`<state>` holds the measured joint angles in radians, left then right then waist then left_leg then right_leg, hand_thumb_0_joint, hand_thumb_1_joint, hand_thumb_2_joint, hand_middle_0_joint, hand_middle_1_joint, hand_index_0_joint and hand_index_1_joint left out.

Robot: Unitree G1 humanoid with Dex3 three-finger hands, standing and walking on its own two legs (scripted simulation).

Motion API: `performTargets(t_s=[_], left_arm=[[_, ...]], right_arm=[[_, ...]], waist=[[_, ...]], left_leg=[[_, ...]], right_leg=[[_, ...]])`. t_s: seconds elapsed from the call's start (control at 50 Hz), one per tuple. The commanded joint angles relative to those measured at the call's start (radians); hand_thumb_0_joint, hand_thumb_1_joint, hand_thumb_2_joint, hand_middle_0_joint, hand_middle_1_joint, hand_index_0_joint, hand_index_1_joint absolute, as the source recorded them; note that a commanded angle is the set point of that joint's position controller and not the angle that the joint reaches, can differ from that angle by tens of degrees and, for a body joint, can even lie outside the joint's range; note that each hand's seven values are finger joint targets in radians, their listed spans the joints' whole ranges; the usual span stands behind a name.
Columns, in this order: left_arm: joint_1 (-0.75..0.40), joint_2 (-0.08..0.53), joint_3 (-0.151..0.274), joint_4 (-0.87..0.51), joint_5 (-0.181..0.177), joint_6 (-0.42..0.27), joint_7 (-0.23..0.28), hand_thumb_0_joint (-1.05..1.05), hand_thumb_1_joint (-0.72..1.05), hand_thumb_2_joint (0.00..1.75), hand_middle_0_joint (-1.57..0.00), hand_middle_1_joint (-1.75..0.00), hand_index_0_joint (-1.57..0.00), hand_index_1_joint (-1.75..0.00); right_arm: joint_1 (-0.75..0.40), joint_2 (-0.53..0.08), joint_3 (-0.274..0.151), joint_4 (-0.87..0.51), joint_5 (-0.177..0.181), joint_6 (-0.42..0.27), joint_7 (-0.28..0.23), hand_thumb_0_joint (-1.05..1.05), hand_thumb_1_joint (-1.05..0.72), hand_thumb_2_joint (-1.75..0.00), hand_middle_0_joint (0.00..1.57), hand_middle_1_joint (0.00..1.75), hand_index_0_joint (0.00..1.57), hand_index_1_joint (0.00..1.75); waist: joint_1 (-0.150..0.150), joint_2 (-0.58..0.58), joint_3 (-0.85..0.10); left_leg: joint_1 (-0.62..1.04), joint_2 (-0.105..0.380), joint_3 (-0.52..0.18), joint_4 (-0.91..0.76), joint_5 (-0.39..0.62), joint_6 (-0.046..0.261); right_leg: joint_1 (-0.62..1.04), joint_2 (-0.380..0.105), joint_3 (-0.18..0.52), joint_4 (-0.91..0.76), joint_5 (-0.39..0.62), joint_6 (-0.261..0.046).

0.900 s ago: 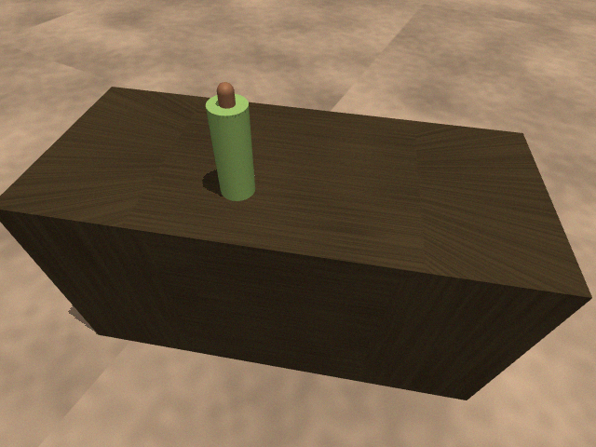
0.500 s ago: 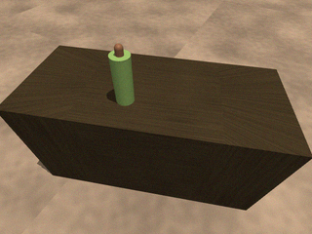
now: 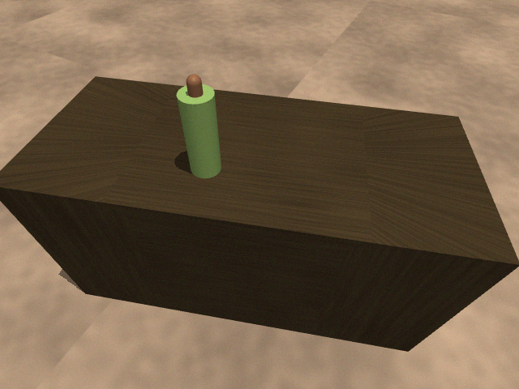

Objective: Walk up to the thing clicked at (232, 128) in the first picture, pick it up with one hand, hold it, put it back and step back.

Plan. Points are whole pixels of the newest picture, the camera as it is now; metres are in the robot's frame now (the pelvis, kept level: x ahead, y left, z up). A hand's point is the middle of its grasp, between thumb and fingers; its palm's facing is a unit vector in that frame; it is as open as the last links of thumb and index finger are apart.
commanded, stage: stand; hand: left
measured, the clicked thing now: (200, 127) +0.69 +0.14 +0.00
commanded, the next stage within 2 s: walk up in 0.22 s
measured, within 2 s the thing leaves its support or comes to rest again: neither
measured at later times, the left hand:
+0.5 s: hand out of the picture +0.11 +0.23 -0.16, palm faces -0.13 -0.92 -0.38, open 7.4 cm
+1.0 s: hand (176, 346) +0.25 +0.16 -0.17, palm faces -0.15 -0.90 -0.40, open 7.4 cm
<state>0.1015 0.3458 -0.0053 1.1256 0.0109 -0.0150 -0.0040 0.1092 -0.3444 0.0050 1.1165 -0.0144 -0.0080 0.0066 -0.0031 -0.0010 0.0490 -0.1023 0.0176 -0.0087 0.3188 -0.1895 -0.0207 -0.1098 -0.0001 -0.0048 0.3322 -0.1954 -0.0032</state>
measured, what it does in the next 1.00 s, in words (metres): walks ahead: right foot, then left foot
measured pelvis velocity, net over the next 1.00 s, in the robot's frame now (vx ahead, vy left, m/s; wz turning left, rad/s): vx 0.13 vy -0.10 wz -0.15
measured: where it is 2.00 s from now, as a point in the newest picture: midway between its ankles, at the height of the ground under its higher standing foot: outside the picture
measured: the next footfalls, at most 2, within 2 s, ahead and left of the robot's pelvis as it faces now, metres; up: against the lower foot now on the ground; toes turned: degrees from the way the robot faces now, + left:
right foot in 0.52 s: +0.15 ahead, -0.23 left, +0.00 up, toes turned -8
left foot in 0.96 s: +0.22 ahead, +0.02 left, +0.00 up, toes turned -8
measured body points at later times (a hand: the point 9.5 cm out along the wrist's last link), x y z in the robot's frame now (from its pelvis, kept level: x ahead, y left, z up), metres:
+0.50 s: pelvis +0.04 -0.06 -0.02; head +0.05 -0.06 +0.43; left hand +0.12 +0.28 -0.13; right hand +0.03 -0.41 -0.13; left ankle -0.01 +0.13 -0.75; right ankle +0.10 -0.21 -0.74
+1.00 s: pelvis +0.13 -0.10 -0.03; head +0.17 -0.11 +0.41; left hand +0.25 +0.20 -0.15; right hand +0.16 -0.42 -0.16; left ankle +0.18 +0.03 -0.75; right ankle +0.11 -0.22 -0.75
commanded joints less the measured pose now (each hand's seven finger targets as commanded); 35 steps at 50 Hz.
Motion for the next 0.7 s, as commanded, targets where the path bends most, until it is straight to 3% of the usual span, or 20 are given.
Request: performTargets(t_s=[0.0,0.18,0.2,0.22,0.24,0.26,0.28,0.34,0.38,0.42,0.44,0.46,0.48,0.5,0.52,0.54,0.56,0.58,0.64,0.68], left_arm=[[-0.032,0.214,0.041,-0.059,-0.006,-0.018,0.014,0.0,0.9,0.9,-0.2,-0.3,-0.2,-0.3],[-0.037,0.215,0.043,-0.061,-0.005,-0.018,0.015,0.0,0.9,0.9,-0.2,-0.3,-0.2,-0.3],[0.005,0.285,0.111,-0.143,0.031,0.002,-0.019,0.0,0.9,0.9,-0.2,-0.3,-0.2,-0.3],[-0.029,0.259,0.11,-0.155,0.04,0.016,-0.033,0.0,0.9,0.9,-0.2,-0.3,-0.2,-0.3],[-0.057,0.247,0.115,-0.181,0.044,0.029,-0.045,0.0,0.9,0.9,-0.2,-0.3,-0.2,-0.3],[-0.056,0.259,0.125,-0.2,0.052,0.038,-0.051,0.0,0.9,0.9,-0.2,-0.3,-0.2,-0.3],[-0.013,0.253,0.128,-0.211,0.043,0.039,-0.057,0.0,0.9,0.9,-0.2,-0.3,-0.2,-0.3],[0.038,0.237,0.132,-0.23,0.029,0.03,-0.077,0.0,0.9,0.9,-0.2,-0.3,-0.2,-0.3],[0.034,0.23,0.136,-0.25,0.029,0.029,-0.09,0.0,0.9,0.9,-0.2,-0.3,-0.2,-0.3],[0.071,0.226,0.139,-0.26,0.028,0.026,-0.098,0.0,0.9,0.9,-0.2,-0.3,-0.2,-0.3],[0.101,0.229,0.141,-0.25,0.029,0.022,-0.097,0.0,0.9,0.9,-0.2,-0.3,-0.2,-0.3],[0.165,0.228,0.146,-0.23,0.029,0.02,-0.094,0.0,0.9,0.9,-0.2,-0.3,-0.2,-0.3],[0.252,0.24,0.153,-0.196,0.028,0.014,-0.087,0.0,0.9,0.9,-0.2,-0.3,-0.2,-0.3],[0.348,0.284,0.171,-0.158,0.029,0.004,-0.072,0.0,0.9,0.9,-0.2,-0.3,-0.2,-0.3],[0.419,0.367,0.193,-0.162,0.033,-0.003,-0.051,0.0,0.9,0.9,-0.2,-0.3,-0.2,-0.3],[0.347,0.423,0.193,-0.219,0.029,-0.008,-0.044,0.0,0.9,0.9,-0.2,-0.3,-0.2,-0.3],[0.255,0.453,0.193,-0.261,0.025,-0.006,-0.045,0.0,0.9,0.9,-0.2,-0.3,-0.2,-0.3],[0.214,0.426,0.183,-0.282,0.013,-0.006,-0.041,0.0,0.9,0.9,-0.2,-0.3,-0.2,-0.3],[0.175,0.335,0.151,-0.284,-0.003,-0.035,-0.016,0.0,0.9,0.9,-0.2,-0.3,-0.2,-0.3],[0.203,0.317,0.139,-0.29,-0.001,-0.054,-0.005,0.0,0.9,0.9,-0.2,-0.3,-0.2,-0.3]], right_arm=[[-0.035,-0.205,-0.043,-0.057,0.007,-0.023,-0.017,0.0,-0.9,-0.9,0.2,0.3,0.2,0.3],[-0.024,-0.209,-0.042,-0.055,0.006,-0.022,-0.019,0.0,-0.9,-0.9,0.2,0.3,0.2,0.3],[0.088,-0.311,-0.103,-0.088,-0.013,-0.044,-0.027,0.0,-0.9,-0.9,0.2,0.3,0.2,0.3],[0.172,-0.35,-0.127,-0.062,-0.02,-0.05,-0.032,0.0,-0.9,-0.9,0.2,0.3,0.2,0.3],[0.202,-0.389,-0.149,-0.065,-0.024,-0.056,-0.039,0.0,-0.9,-0.9,0.2,0.3,0.2,0.3],[0.179,-0.407,-0.159,-0.088,-0.023,-0.064,-0.044,0.0,-0.9,-0.9,0.2,0.3,0.2,0.3],[0.142,-0.4,-0.16,-0.118,-0.022,-0.074,-0.047,0.0,-0.9,-0.9,0.2,0.3,0.2,0.3],[0.095,-0.334,-0.147,-0.17,-0.03,-0.089,-0.04,0.0,-0.9,-0.9,0.2,0.3,0.2,0.3],[0.102,-0.338,-0.156,-0.197,-0.035,-0.087,-0.031,0.0,-0.9,-0.9,0.2,0.3,0.2,0.3],[0.06,-0.346,-0.157,-0.224,-0.035,-0.085,-0.023,0.0,-0.9,-0.9,0.2,0.3,0.2,0.3],[0.04,-0.338,-0.154,-0.236,-0.037,-0.082,-0.018,0.0,-0.9,-0.9,0.2,0.3,0.2,0.3],[0.002,-0.337,-0.154,-0.248,-0.034,-0.076,-0.017,0.0,-0.9,-0.9,0.2,0.3,0.2,0.3],[-0.01,-0.319,-0.149,-0.257,-0.035,-0.067,-0.016,0.0,-0.9,-0.9,0.2,0.3,0.2,0.3],[0.045,-0.263,-0.13,-0.257,-0.036,-0.057,-0.016,0.0,-0.9,-0.9,0.2,0.3,0.2,0.3],[0.105,-0.178,-0.097,-0.276,-0.025,-0.049,-0.017,0.0,-0.9,-0.9,0.2,0.3,0.2,0.3],[0.143,-0.191,-0.095,-0.296,-0.006,-0.036,-0.012,0.0,-0.9,-0.9,0.2,0.3,0.2,0.3],[0.139,-0.281,-0.123,-0.279,-0.012,-0.028,-0.015,0.0,-0.9,-0.9,0.2,0.3,0.2,0.3],[0.133,-0.313,-0.134,-0.265,-0.011,-0.029,-0.013,0.0,-0.9,-0.9,0.2,0.3,0.2,0.3],[0.226,-0.255,-0.112,-0.226,0.008,-0.016,-0.001,0.0,-0.9,-0.9,0.2,0.3,0.2,0.3],[0.238,-0.245,-0.113,-0.238,-0.007,0.0,0.006,0.0,-0.9,-0.9,0.2,0.3,0.2,0.3]], waist=[[0.007,0.004,-0.083],[0.004,0.008,-0.07],[-0.034,-0.049,-0.127],[-0.071,0.03,-0.073],[-0.095,0.12,0.006],[-0.081,0.082,0.056],[-0.048,0.067,0.07],[-0.006,0.095,0.056],[-0.019,0.164,0.07],[0.012,0.206,0.056],[0.025,0.201,0.047],[0.069,0.193,0.029],[0.103,0.114,0.005],[0.125,-0.066,-0.044],[0.157,-0.356,-0.048],[0.099,-0.393,-0.032],[0.073,-0.262,0.025],[0.055,-0.183,0.091],[0.006,-0.091,0.061],[0.01,-0.052,0.05]], left_leg=[[0.016,0.11,-0.075,-0.037,0.193,0.034],[0.008,0.11,-0.072,-0.043,0.162,0.034],[0.127,0.108,-0.092,0.017,-0.188,0.105],[0.203,0.195,-0.209,-0.054,-0.397,0.162],[0.197,0.329,-0.347,-0.158,-0.496,0.233],[0.128,0.414,-0.412,-0.18,-0.475,0.268],[0.08,0.43,-0.403,-0.184,-0.421,0.273],[0.109,0.335,-0.222,-0.11,-0.181,0.234],[0.065,0.307,-0.133,-0.086,-0.112,0.223],[-0.032,0.281,-0.054,-0.033,-0.055,0.2],[-0.105,0.251,-0.013,0.004,-0.053,0.184],[-0.183,0.227,0.029,0.068,-0.1,0.161],[-0.235,0.18,0.069,0.201,-0.154,0.142],[-0.317,0.115,0.105,0.432,-0.21,0.117],[-0.435,0.012,0.143,0.696,-0.391,0.082],[-0.497,-0.053,0.057,0.843,-0.465,0.046],[-0.422,0.006,-0.013,0.878,-0.44,0.041],[-0.424,0.043,-0.038,0.907,-0.387,0.046],[-0.393,0.095,-0.063,0.822,-0.223,0.07],[-0.363,0.089,-0.063,0.77,-0.201,0.06]], right_leg=[[0.022,-0.127,0.089,-0.037,0.214,-0.026],[0.02,-0.129,0.094,-0.056,0.187,-0.022],[-0.089,-0.045,0.078,0.069,-0.134,-0.052],[-0.299,-0.02,0.046,0.189,-0.302,-0.047],[-0.452,-0.018,0.03,0.416,-0.312,-0.021],[-0.528,-0.048,0.119,0.545,-0.31,-0.016],[-0.522,-0.074,0.16,0.592,-0.275,-0.02],[-0.492,-0.104,0.158,0.533,-0.236,-0.016],[-0.433,-0.101,0.105,0.458,-0.219,-0.002],[-0.283,-0.104,0.055,0.364,-0.179,-0.009],[-0.197,-0.082,0.014,0.331,-0.13,-0.012],[-0.079,-0.065,-0.026,0.291,-0.033,-0.02],[0.029,-0.022,-0.077,0.249,0.017,-0.015],[0.165,0.018,-0.054,0.253,-0.012,-0.01],[0.177,-0.095,0.182,0.059,-0.245,-0.052],[0.052,-0.318,0.664,-0.191,-0.5,-0.16],[-0.092,-0.374,0.756,-0.208,-0.658,-0.253],[-0.155,-0.356,0.714,-0.194,-0.626,-0.271],[-0.134,-0.251,0.402,-0.08,-0.267,-0.191],[-0.145,-0.245,0.355,-0.04,-0.055,-0.2]])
